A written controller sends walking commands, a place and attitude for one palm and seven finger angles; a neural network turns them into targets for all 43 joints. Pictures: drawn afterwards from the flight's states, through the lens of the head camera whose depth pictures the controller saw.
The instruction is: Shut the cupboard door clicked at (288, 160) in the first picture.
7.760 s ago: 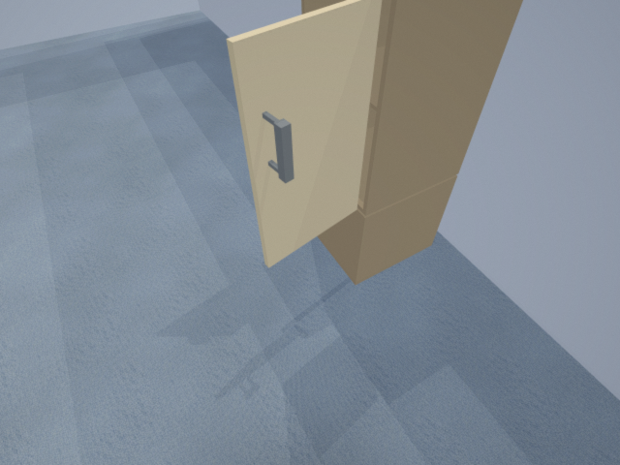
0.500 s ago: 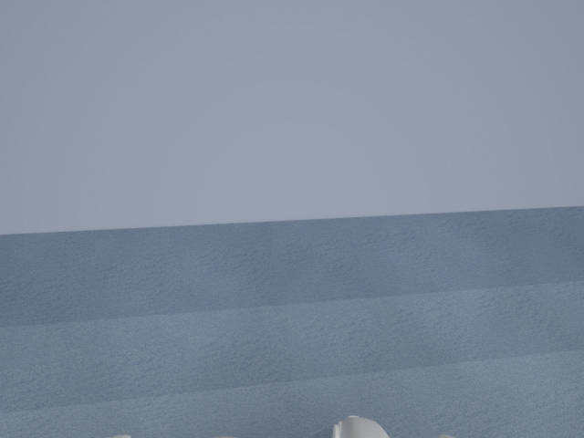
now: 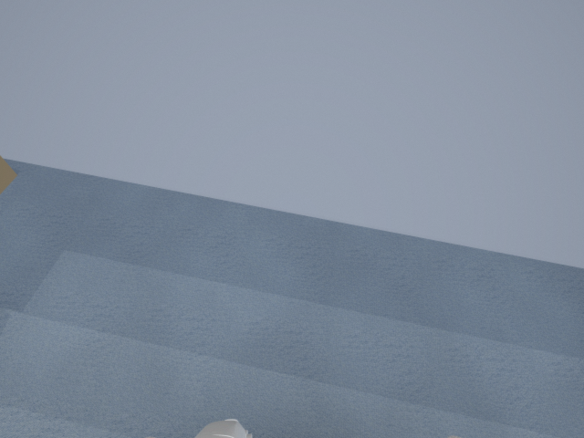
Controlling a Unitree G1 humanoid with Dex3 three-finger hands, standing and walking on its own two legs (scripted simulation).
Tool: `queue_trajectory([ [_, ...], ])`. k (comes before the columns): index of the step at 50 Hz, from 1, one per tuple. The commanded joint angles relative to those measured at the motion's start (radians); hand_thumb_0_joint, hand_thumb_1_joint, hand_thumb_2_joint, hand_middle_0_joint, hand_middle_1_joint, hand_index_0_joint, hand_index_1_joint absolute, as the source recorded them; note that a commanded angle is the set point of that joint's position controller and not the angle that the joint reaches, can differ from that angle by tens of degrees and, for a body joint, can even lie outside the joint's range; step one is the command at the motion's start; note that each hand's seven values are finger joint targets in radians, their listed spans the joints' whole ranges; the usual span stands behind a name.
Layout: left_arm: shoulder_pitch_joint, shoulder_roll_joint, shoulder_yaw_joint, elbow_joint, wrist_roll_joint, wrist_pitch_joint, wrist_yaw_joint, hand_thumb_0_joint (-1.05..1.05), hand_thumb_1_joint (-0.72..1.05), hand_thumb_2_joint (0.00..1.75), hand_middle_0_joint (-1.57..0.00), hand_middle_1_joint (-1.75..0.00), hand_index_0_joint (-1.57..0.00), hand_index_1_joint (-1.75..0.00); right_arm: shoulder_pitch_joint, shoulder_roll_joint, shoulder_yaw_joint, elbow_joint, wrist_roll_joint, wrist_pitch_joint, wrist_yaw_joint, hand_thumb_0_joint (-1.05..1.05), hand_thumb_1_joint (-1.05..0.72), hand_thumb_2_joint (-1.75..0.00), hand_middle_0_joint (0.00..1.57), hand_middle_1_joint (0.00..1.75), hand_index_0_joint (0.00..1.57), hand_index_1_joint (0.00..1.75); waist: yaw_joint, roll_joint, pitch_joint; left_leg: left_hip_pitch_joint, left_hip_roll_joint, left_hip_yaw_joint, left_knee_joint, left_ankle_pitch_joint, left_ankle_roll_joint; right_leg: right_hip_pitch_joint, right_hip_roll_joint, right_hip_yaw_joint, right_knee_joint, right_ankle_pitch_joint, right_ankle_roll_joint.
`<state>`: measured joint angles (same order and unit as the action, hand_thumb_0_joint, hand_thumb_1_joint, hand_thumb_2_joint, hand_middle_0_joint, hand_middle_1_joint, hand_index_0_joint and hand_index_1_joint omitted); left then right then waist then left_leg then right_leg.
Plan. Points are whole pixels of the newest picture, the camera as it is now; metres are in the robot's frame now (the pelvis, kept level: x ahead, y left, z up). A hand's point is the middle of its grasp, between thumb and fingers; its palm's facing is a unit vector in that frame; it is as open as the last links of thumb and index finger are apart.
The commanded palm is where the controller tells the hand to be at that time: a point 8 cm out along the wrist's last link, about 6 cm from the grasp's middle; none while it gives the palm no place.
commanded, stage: walk to a spot facing it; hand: left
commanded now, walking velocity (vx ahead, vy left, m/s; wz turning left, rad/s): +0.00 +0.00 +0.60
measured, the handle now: out of the picture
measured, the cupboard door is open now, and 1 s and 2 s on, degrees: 100 100 100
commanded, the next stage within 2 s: none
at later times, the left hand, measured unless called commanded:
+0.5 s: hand out of the picture +0.09 +0.20 -0.14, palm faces +0.30 -0.91 -0.27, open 7.4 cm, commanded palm none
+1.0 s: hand out of the picture +0.04 +0.20 -0.19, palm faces +0.62 -0.77 -0.18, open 7.4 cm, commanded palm none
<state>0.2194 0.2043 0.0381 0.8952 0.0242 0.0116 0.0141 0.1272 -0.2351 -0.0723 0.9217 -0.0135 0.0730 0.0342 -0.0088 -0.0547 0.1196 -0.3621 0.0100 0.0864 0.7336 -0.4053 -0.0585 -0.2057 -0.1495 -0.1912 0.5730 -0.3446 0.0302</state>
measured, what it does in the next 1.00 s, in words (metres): walks ahead, turning left: left foot, then right foot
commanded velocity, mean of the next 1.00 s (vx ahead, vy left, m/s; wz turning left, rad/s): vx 0.30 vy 0.00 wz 0.50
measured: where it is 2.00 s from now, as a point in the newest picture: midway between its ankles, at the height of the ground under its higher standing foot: (201, 314)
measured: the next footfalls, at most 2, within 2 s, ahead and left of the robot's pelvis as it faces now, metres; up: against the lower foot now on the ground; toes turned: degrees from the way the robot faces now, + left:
left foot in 0.04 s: +0.05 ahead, +0.12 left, +0.00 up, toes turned +6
right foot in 0.42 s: +0.10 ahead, -0.13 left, +0.00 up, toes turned +11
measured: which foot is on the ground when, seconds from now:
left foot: up 0.00-0.02, down 0.04-0.42, up 0.44-0.86, down 0.88-1.00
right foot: down 0.00-0.04, up 0.06-0.40, down 0.42-0.88, up 0.90-1.00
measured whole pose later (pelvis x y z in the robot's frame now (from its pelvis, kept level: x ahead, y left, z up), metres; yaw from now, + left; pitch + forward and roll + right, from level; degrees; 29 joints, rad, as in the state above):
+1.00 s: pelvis +0.19 +0.08 -0.01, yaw +34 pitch -1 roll +0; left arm 0.37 0.20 0.06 1.07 0.02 0.00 -0.01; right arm 0.07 -0.20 -0.03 0.91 -0.02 -0.05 0.00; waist 0.05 -0.04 0.11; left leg -0.36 -0.03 0.13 0.63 -0.28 0.09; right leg -0.43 -0.16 -0.06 1.28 -0.36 0.05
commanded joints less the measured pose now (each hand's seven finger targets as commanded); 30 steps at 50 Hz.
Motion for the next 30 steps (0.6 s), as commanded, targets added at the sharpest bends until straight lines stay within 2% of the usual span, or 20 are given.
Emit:
queue_trajectory([
  [1, 0.031, 0.175, 0.068, -0.083, -0.014, 0.000, 0.003, 0.00, 0.90, 0.90, -0.20, -0.30, -0.20, -0.30, 0.107, -0.191, -0.043, -0.070, -0.007, -0.049, -0.008, 0.00, -0.90, -0.90, 0.20, 0.30, 0.20, 0.30, -0.052, 0.152, -0.239, 0.365, 0.177, -0.234, -0.315, 0.405, 0.113, -0.186, -0.097, 0.003, 0.245, 0.212, 0.017],
  [2, -0.031, 0.108, 0.040, -0.127, -0.014, 0.003, 0.000, 0.00, 0.90, 0.90, -0.20, -0.30, -0.20, -0.30, 0.180, -0.281, -0.067, -0.061, -0.009, -0.046, -0.015, 0.00, -0.90, -0.90, 0.20, 0.30, 0.20, 0.30, -0.094, 0.374, -0.235, 0.415, 0.413, -0.526, -0.360, 0.741, 0.259, -0.398, 0.019, 0.039, 0.471, -0.339, 0.067],
  [3, -0.090, 0.137, 0.043, -0.143, -0.005, 0.013, 0.006, 0.00, 0.90, 0.90, -0.20, -0.30, -0.20, -0.30, 0.215, -0.285, -0.064, -0.042, -0.009, -0.046, -0.026, 0.00, -0.90, -0.90, 0.20, 0.30, 0.20, 0.30, -0.108, 0.247, -0.248, 0.357, 0.426, -0.529, -0.362, 0.604, 0.306, -0.408, 0.021, 0.150, 0.572, -0.321, 0.047],
  [4, -0.122, 0.115, 0.047, -0.128, -0.006, 0.015, 0.008, 0.00, 0.90, 0.90, -0.20, -0.30, -0.20, -0.30, 0.180, -0.259, -0.062, -0.049, -0.013, -0.050, -0.040, 0.00, -0.90, -0.90, 0.20, 0.30, 0.20, 0.30, -0.091, 0.267, -0.223, 0.300, 0.357, -0.504, -0.374, 0.511, 0.284, -0.429, 0.022, 0.184, 0.606, -0.247, 0.046],
  [5, -0.113, 0.126, 0.050, -0.109, -0.007, 0.017, 0.004, 0.00, 0.90, 0.90, -0.20, -0.30, -0.20, -0.30, 0.112, -0.230, -0.052, -0.064, -0.012, -0.050, -0.046, 0.00, -0.90, -0.90, 0.20, 0.30, 0.20, 0.30, -0.062, 0.274, -0.172, 0.223, 0.308, -0.444, -0.394, 0.433, 0.255, -0.416, 0.019, 0.204, 0.617, -0.169, 0.047],
  [7, -0.059, 0.120, 0.053, -0.073, -0.002, 0.019, -0.009, 0.00, 0.90, 0.90, -0.20, -0.30, -0.20, -0.30, 0.046, -0.186, -0.034, -0.083, -0.014, -0.057, -0.048, 0.00, -0.90, -0.90, 0.20, 0.30, 0.20, 0.30, -0.013, 0.229, -0.155, 0.170, 0.234, -0.363, -0.418, 0.273, 0.207, -0.369, 0.031, 0.201, 0.588, -0.069, 0.047],
  [9, -0.054, 0.117, 0.053, -0.066, -0.001, 0.015, -0.018, 0.00, 0.90, 0.90, -0.20, -0.30, -0.20, -0.30, 0.058, -0.185, -0.032, -0.077, -0.014, -0.063, -0.045, 0.00, -0.90, -0.90, 0.20, 0.30, 0.20, 0.30, -0.013, 0.200, -0.149, 0.165, 0.210, -0.365, -0.446, 0.134, 0.202, -0.347, 0.050, 0.186, 0.514, -0.056, 0.045],
  [12, -0.094, 0.118, 0.051, -0.082, 0.000, 0.005, -0.028, 0.00, 0.90, 0.90, -0.20, -0.30, -0.20, -0.30, 0.088, -0.196, -0.037, -0.065, -0.016, -0.068, -0.041, 0.00, -0.90, -0.90, 0.20, 0.30, 0.20, 0.30, -0.026, 0.198, -0.111, 0.154, 0.212, -0.422, -0.483, -0.027, 0.218, -0.344, 0.066, 0.173, 0.394, -0.067, 0.042],
  [16, -0.108, 0.111, 0.048, -0.099, -0.002, -0.011, -0.035, 0.00, 0.90, 0.90, -0.20, -0.30, -0.20, -0.30, 0.092, -0.203, -0.046, -0.062, -0.020, -0.069, -0.036, 0.00, -0.90, -0.90, 0.20, 0.30, 0.20, 0.30, -0.029, 0.206, -0.125, 0.120, 0.188, -0.471, -0.464, -0.091, 0.223, -0.219, 0.105, 0.146, 0.163, -0.086, 0.037],
  [18, -0.034, 0.113, 0.050, -0.077, -0.002, -0.020, -0.037, 0.00, 0.90, 0.90, -0.20, -0.30, -0.20, -0.30, 0.062, -0.196, -0.048, -0.066, -0.018, -0.066, -0.034, 0.00, -0.90, -0.90, 0.20, 0.30, 0.20, 0.30, 0.006, 0.201, -0.139, 0.040, 0.151, -0.467, -0.416, -0.110, 0.202, -0.050, 0.147, 0.116, 0.037, -0.038, 0.033],
  [19, 0.039, 0.125, 0.059, -0.054, -0.002, -0.026, -0.036, 0.00, 0.90, 0.90, -0.20, -0.30, -0.20, -0.30, 0.032, -0.184, -0.046, -0.073, -0.012, -0.065, -0.034, 0.00, -0.90, -0.90, 0.20, 0.30, 0.20, 0.30, 0.050, 0.166, -0.150, -0.075, 0.109, -0.431, -0.346, -0.146, 0.174, 0.121, 0.146, 0.113, -0.086, 0.009, 0.029],
  [20, 0.133, 0.185, 0.079, -0.030, 0.006, -0.037, -0.027, 0.00, 0.90, 0.90, -0.20, -0.30, -0.20, -0.30, 0.008, -0.130, -0.039, -0.089, -0.005, -0.068, -0.031, 0.00, -0.90, -0.90, 0.20, 0.30, 0.20, 0.30, 0.103, 0.004, -0.158, -0.291, 0.016, -0.343, -0.165, -0.198, 0.121, 0.348, 0.028, 0.248, -0.235, -0.131, -0.005],
  [21, 0.208, 0.277, 0.097, -0.022, 0.016, -0.040, -0.013, 0.00, 0.90, 0.90, -0.20, -0.30, -0.20, -0.30, -0.016, -0.056, -0.019, -0.123, 0.003, -0.077, -0.025, 0.00, -0.90, -0.90, 0.20, 0.30, 0.20, 0.30, 0.151, -0.319, -0.153, -0.487, -0.098, -0.113, 0.160, -0.227, 0.050, 0.433, -0.293, 0.620, -0.411, -0.387, -0.103],
  [22, 0.179, 0.261, 0.086, -0.031, 0.001, -0.036, -0.004, 0.00, 0.90, 0.90, -0.20, -0.30, -0.20, -0.30, -0.070, -0.112, -0.031, -0.141, -0.014, -0.076, -0.017, 0.00, -0.90, -0.90, 0.20, 0.30, 0.20, 0.30, 0.125, -0.217, -0.075, -0.469, -0.006, -0.147, 0.341, -0.184, 0.051, 0.253, -0.383, 0.678, -0.467, -0.461, -0.154],
  [23, 0.121, 0.222, 0.078, -0.037, 0.002, -0.047, -0.001, 0.00, 0.90, 0.90, -0.20, -0.30, -0.20, -0.30, -0.084, -0.110, -0.036, -0.123, -0.019, -0.074, -0.010, 0.00, -0.90, -0.90, 0.20, 0.30, 0.20, 0.30, 0.090, -0.162, -0.023, -0.467, 0.032, -0.169, 0.431, -0.088, 0.051, 0.160, -0.345, 0.653, -0.470, -0.429, -0.153],
  [24, 0.059, 0.174, 0.061, -0.040, 0.000, -0.057, -0.003, 0.00, 0.90, 0.90, -0.20, -0.30, -0.20, -0.30, -0.065, -0.103, -0.038, -0.097, -0.022, -0.069, 0.000, 0.00, -0.90, -0.90, 0.20, 0.30, 0.20, 0.30, 0.047, -0.136, 0.017, -0.445, 0.062, -0.158, 0.471, 0.022, 0.041, 0.108, -0.285, 0.494, -0.457, -0.287, -0.126],
  [25, 0.034, 0.138, 0.049, -0.037, -0.003, -0.068, -0.005, 0.00, 0.90, 0.90, -0.20, -0.30, -0.20, -0.30, -0.044, -0.083, -0.034, -0.077, -0.022, -0.064, 0.009, 0.00, -0.90, -0.90, 0.20, 0.30, 0.20, 0.30, 0.022, -0.102, 0.017, -0.410, 0.073, -0.135, 0.474, 0.103, 0.026, 0.092, -0.231, 0.333, -0.433, -0.098, -0.101],
  [26, 0.045, 0.118, 0.044, -0.029, -0.005, -0.078, -0.006, 0.00, 0.90, 0.90, -0.20, -0.30, -0.20, -0.30, -0.025, -0.065, -0.028, -0.064, -0.020, -0.059, 0.014, 0.00, -0.90, -0.90, 0.20, 0.30, 0.20, 0.30, 0.014, -0.112, -0.004, -0.390, 0.077, -0.111, 0.462, 0.143, 0.017, 0.110, -0.204, 0.234, -0.413, 0.057, -0.093],
  [27, 0.074, 0.113, 0.043, -0.011, -0.004, -0.083, -0.005, 0.00, 0.90, 0.90, -0.20, -0.30, -0.20, -0.30, -0.020, -0.047, -0.026, -0.057, -0.016, -0.058, 0.019, 0.00, -0.90, -0.90, 0.20, 0.30, 0.20, 0.30, 0.020, -0.120, -0.019, -0.385, 0.072, -0.089, 0.436, 0.161, 0.015, 0.152, -0.182, 0.172, -0.396, 0.181, -0.087],
  [30, 0.160, 0.107, 0.036, 0.038, -0.003, -0.096, -0.001, 0.00, 0.90, 0.90, -0.20, -0.30, -0.20, -0.30, -0.067, -0.019, -0.010, -0.060, -0.015, -0.058, 0.027, 0.00, -0.90, -0.90, 0.20, 0.30, 0.20, 0.30, 0.040, -0.089, -0.050, -0.400, 0.066, -0.037, 0.325, 0.182, 0.018, 0.262, -0.175, 0.061, -0.348, 0.481, -0.084],
])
